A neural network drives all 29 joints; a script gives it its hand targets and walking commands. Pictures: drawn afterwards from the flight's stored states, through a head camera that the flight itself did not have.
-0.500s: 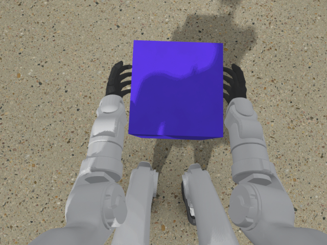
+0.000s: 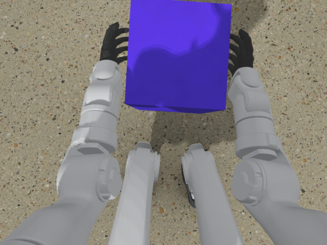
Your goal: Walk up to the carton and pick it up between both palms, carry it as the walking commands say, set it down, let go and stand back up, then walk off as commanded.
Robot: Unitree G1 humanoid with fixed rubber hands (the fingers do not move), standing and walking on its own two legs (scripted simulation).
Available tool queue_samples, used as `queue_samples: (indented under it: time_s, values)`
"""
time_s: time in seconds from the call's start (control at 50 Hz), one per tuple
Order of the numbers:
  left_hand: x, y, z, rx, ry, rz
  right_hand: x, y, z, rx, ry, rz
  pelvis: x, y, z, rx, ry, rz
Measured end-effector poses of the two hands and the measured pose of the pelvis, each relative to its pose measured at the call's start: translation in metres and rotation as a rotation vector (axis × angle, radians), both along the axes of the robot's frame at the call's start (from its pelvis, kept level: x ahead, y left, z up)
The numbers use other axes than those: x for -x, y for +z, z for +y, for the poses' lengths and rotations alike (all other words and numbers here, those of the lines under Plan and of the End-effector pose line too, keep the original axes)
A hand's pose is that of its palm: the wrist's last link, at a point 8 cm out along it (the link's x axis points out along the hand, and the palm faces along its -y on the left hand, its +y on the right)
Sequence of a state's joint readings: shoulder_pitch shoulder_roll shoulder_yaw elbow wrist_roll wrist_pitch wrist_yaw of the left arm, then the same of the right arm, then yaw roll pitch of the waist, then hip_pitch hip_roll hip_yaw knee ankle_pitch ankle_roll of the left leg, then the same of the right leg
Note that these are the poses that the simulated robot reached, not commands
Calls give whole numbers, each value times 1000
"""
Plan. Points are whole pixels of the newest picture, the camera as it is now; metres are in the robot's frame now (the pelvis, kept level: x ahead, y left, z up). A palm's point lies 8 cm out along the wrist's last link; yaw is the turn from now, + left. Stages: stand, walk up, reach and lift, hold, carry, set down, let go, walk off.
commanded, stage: set down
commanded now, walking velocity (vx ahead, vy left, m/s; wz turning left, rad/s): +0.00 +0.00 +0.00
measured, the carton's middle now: (174, 69) +0.50 +0.00 -0.17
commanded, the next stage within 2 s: none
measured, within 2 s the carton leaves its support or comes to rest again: neither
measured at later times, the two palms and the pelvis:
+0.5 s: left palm (118, 61) +0.51 +0.15 -0.18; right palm (227, 70) +0.50 -0.14 -0.18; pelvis -0.01 +0.00 -0.07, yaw -1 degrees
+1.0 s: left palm (125, 64) +0.53 +0.15 -0.27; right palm (218, 74) +0.52 -0.14 -0.27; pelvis -0.01 +0.00 -0.11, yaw -1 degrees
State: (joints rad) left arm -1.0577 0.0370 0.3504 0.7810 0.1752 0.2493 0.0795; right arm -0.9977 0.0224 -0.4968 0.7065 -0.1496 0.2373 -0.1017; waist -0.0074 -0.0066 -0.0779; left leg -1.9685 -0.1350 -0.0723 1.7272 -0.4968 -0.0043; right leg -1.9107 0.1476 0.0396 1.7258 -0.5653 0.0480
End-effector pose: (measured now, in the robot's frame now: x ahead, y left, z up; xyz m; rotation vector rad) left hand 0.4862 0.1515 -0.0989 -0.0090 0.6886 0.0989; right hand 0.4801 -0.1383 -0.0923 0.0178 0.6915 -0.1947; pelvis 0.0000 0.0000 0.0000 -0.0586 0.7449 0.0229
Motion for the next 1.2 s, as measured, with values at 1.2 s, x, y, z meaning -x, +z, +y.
queue_samples:
  time_s: [1.2]
  values:
    - [-52, -174, -3, -42, -36, 41, -44, -183, -4, 4, 12, 43, 5, -122, -9, -29, -40, -55]
